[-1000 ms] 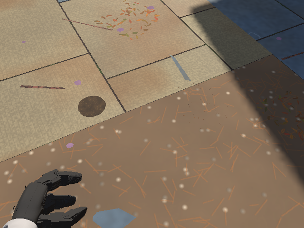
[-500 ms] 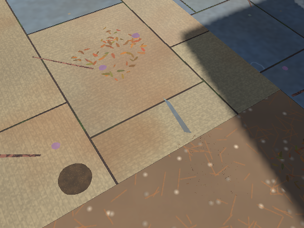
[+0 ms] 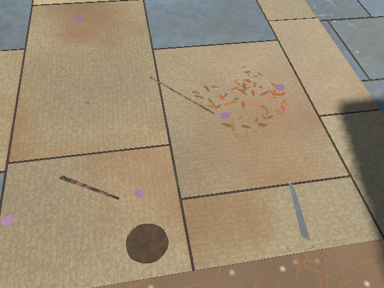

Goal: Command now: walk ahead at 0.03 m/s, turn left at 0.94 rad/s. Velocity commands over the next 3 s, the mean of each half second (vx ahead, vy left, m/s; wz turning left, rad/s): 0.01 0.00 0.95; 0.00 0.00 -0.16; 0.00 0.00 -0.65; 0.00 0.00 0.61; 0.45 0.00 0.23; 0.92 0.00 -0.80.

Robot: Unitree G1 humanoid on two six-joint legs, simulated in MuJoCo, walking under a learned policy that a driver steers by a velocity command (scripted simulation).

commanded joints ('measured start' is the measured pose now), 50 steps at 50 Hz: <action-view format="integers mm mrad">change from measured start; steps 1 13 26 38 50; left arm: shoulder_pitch -38 -29 138 248 157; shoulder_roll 91 89 104 99 -6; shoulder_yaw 18 9 51 62 58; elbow -74 -121 -69 34 -70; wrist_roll -11 8 17 -8 -8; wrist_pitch -30 -3 -24 33 62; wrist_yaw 5 18 -17 -51 -88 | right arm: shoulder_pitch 17 32 -152 -208 -184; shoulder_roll -170 -150 -33 -65 -45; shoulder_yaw -42 -21 29 65 43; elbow -51 -31 -103 -48 -35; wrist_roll -9 -3 9 -4 -25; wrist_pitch -6 15 32 -18 -45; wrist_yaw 4 46 67 -40 -30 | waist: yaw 3 31 90 81 55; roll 145 -110 -150 181 160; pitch -85 -50 -93 -27 -54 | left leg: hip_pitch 132 -296 -163 175 175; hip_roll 264 160 263 518 600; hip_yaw -303 337 462 400 534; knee -47 893 488 -47 -9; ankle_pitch -30 -324 -382 450 207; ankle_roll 46 -139 -116 95 101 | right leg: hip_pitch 19 313 411 26 61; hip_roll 31 -268 -372 -88 -128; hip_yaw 2 -27 -199 -179 -266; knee -105 -496 -421 224 43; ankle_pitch -26 411 581 -169 -121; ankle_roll -17 -204 -228 -18 -17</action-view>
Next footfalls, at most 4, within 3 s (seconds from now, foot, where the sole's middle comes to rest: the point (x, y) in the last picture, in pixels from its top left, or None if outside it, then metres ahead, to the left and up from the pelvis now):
0.12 right None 0.11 -0.13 -0.78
0.64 left None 0.00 0.05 -0.78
1.10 right None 0.08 -0.15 -0.78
1.74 left None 0.06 0.01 -0.78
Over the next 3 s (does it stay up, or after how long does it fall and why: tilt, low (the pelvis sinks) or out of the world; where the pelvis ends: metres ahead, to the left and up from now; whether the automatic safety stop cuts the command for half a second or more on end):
stays up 0.52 0.10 -0.04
